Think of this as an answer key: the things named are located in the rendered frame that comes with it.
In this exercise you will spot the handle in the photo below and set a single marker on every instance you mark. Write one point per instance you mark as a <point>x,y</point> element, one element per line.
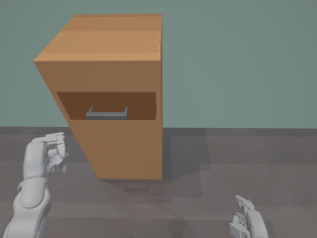
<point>107,115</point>

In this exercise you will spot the right robot hand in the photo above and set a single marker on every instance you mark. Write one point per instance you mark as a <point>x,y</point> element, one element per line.
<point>250,225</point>

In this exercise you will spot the left robot hand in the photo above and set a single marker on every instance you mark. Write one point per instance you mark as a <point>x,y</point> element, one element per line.
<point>41,163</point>

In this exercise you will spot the drawer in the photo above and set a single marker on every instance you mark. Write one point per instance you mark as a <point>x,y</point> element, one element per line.
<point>142,105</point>

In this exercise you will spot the cabinet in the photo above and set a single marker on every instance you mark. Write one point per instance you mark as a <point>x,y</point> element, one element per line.
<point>110,53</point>

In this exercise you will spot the robot left forearm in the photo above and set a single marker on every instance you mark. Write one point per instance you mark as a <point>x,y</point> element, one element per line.
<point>31,207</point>

